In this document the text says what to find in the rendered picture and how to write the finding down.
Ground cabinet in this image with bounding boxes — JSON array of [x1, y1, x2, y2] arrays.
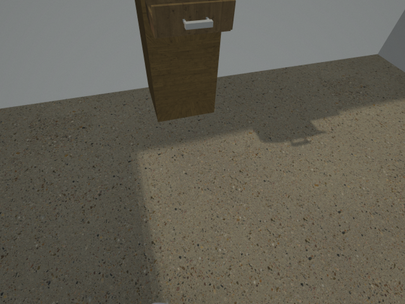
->
[[135, 0, 221, 122]]

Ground drawer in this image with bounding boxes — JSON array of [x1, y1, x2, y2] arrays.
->
[[145, 0, 236, 39]]

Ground handle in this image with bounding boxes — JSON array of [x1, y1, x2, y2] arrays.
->
[[182, 17, 213, 30]]

